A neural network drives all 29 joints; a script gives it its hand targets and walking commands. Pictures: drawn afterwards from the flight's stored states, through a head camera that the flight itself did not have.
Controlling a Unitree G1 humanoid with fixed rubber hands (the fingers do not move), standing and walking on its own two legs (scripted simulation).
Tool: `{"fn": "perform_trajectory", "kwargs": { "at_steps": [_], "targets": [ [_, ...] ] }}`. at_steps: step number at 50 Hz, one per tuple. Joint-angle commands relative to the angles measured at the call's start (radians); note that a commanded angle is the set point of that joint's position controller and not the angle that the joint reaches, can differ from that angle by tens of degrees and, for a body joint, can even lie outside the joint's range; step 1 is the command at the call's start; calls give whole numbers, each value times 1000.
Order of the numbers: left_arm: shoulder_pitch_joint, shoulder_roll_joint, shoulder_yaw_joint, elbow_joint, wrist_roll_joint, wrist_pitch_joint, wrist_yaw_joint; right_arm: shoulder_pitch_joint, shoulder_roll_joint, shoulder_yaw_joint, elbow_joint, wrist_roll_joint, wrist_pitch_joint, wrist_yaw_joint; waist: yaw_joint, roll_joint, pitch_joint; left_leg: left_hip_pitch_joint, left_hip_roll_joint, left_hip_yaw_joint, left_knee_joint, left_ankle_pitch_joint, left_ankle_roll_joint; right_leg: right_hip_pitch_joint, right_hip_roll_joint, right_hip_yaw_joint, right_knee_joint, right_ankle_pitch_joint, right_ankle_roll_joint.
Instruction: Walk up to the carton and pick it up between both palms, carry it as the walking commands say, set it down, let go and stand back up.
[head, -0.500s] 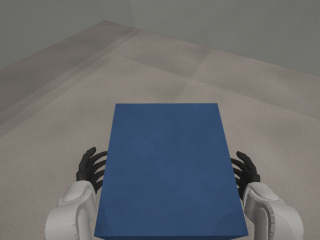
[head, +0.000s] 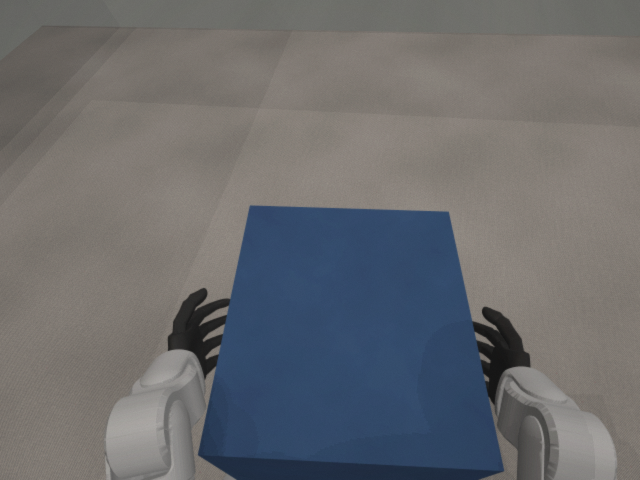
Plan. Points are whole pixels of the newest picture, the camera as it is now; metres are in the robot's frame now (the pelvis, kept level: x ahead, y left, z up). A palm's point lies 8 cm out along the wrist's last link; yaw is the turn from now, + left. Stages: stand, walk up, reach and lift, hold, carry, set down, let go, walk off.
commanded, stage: carry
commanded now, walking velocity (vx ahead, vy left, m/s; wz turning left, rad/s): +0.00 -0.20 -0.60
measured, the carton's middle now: (343, 348) +0.29 -0.01 -0.02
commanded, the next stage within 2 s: none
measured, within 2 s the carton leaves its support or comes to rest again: neither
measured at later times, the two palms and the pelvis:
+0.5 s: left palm (428, 332) +0.27 -0.09 +0.07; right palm out of the picture +0.15 -0.42 +0.05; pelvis -0.01 -0.18 -0.01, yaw -17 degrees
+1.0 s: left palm out of the picture +0.22 -0.34 +0.11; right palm out of the picture +0.02 -0.62 +0.09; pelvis -0.09 -0.34 -0.01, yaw -34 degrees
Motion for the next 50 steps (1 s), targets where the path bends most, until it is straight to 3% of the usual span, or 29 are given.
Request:
{"fn": "perform_trajectory", "kwargs": {
  "at_steps": [1,2,3,4,5,6,8,14,16,17,18,19,21,23,24,29,30,31,32,33,34,36,38,43,45,46,47,48,50],
  "targets": [
    [-395,-893,-826,-237,-344,-55,-129,-526,876,826,-317,422,-120,123,16,-216,-592,402,-171,46,-547,65,107,221,-122,216,-387,285,114],
    [-414,-875,-848,-248,-348,-51,-123,-478,855,797,-284,406,-121,122,-17,-98,-603,603,-129,14,-758,105,137,101,-83,183,-318,327,165],
    [-439,-854,-872,-271,-354,-46,-119,-450,838,770,-249,388,-127,122,-33,195,-600,775,134,-240,-980,168,223,-96,12,78,-91,91,248],
    [-443,-820,-888,-305,-359,-41,-117,-420,821,750,-256,374,-136,119,-10,571,-528,648,535,-510,-881,605,350,-276,18,43,399,-367,199],
    [-463,-805,-894,-317,-353,-37,-116,-402,831,753,-270,368,-133,119,1,413,-455,592,513,-355,-791,955,371,-336,-77,123,577,-402,113],
    [-437,-785,-881,-263,-334,-20,-112,-386,802,739,-246,348,-120,116,8,269,-448,563,412,-216,-740,1019,328,-284,-108,162,633,-360,90],
    [-393,-769,-844,-207,-292,1,-103,-411,763,734,-245,344,-96,121,44,186,-387,567,292,-70,-686,953,232,-292,-107,92,546,-214,95],
    [-292,-607,-765,-33,-246,88,-72,-334,578,646,-113,272,-19,75,15,239,-280,424,253,141,-567,905,82,-18,-52,-107,67,-229,116],
    [-284,-583,-765,4,-259,105,-72,-317,545,624,-77,252,-5,57,38,175,-360,342,225,166,-313,838,24,201,-27,-109,-143,-124,119],
    [-259,-595,-762,7,-266,106,-75,-307,552,631,-72,255,-3,54,47,-6,-378,173,177,131,-131,471,-8,337,-90,21,-199,166,88],
    [-260,-591,-745,23,-265,101,-77,-304,577,649,-59,255,1,59,14,-243,-373,-64,72,80,13,-128,-28,459,-265,293,-137,719,2],
    [-293,-612,-732,-14,-283,85,-86,-394,612,678,-100,284,-7,71,14,-329,-370,-130,29,-1,93,-251,-25,403,-317,392,-104,903,-48],
    [-366,-685,-761,-63,-305,61,-91,-453,675,727,-120,327,-28,90,14,-184,-380,-88,5,-46,119,-191,-1,317,-319,397,-186,636,-47],
    [-435,-753,-774,-144,-322,29,-105,-615,761,814,-212,402,-47,117,25,-291,-369,44,-29,-14,49,-24,35,102,-266,335,-318,-40,-36],
    [-458,-789,-760,-154,-319,16,-103,-642,812,828,-222,430,-53,126,25,-295,-364,75,-34,-13,2,25,42,66,-240,290,-327,-136,-34],
    [-405,-892,-795,-184,-320,-38,-111,-610,891,849,-297,465,-101,140,19,-277,-557,393,-138,40,-423,107,108,89,-139,202,-391,-29,44],
    [-439,-902,-820,-205,-335,-41,-111,-574,885,822,-290,455,-110,139,-9,-174,-587,582,-113,16,-615,138,146,-7,-100,162,-337,-20,94],
    [-466,-905,-848,-234,-346,-42,-108,-576,874,802,-292,446,-122,139,-31,138,-600,698,95,-192,-899,131,220,-128,-6,71,-50,-117,162],
    [-478,-876,-871,-266,-353,-41,-107,-546,839,771,-287,420,-134,139,-11,556,-550,547,548,-579,-956,253,344,-279,-19,34,437,-316,163],
    [-499,-855,-870,-271,-350,-37,-110,-490,862,779,-277,408,-128,140,2,414,-448,436,533,-440,-889,458,373,-287,-99,121,614,-342,92],
    [-507,-840,-881,-249,-348,-25,-113,-455,848,762,-242,381,-119,141,10,289,-415,395,416,-283,-850,525,324,-226,-118,151,666,-301,71],
    [-493,-832,-862,-227,-324,-13,-110,-456,823,746,-238,377,-106,144,37,218,-405,459,329,-128,-749,749,255,-246,-107,113,661,-210,97],
    [-429,-802,-824,-189,-302,10,-98,-468,773,737,-232,372,-88,141,42,200,-380,503,261,15,-663,833,169,-214,-99,41,463,-206,90],
    [-293,-658,-795,-56,-276,72,-78,-309,628,657,-119,280,-41,76,9,272,-379,508,258,129,-526,1011,81,-15,-34,-113,17,-308,118],
    [-284,-616,-783,-14,-281,92,-80,-283,575,627,-56,252,-23,60,44,178,-422,362,229,151,-287,848,18,236,-37,-74,-224,-76,112],
    [-284,-618,-772,-12,-284,92,-82,-285,589,639,-42,260,-18,61,36,-38,-404,131,162,114,-118,312,-5,368,-131,97,-209,327,80],
    [-280,-618,-752,1,-286,85,-85,-341,621,681,-63,272,-18,68,15,-328,-402,-133,57,65,49,-198,-30,491,-302,339,-93,955,5],
    [-328,-648,-755,-48,-306,65,-92,-431,663,715,-100,297,-27,79,12,-369,-398,-180,14,-20,99,-241,-21,434,-313,393,-66,1052,-20],
    [-385,-717,-772,-91,-315,40,-101,-513,736,776,-118,342,-38,100,15,-256,-387,-124,-8,-39,137,-152,5,309,-294,390,-158,699,-31]
  ]
}}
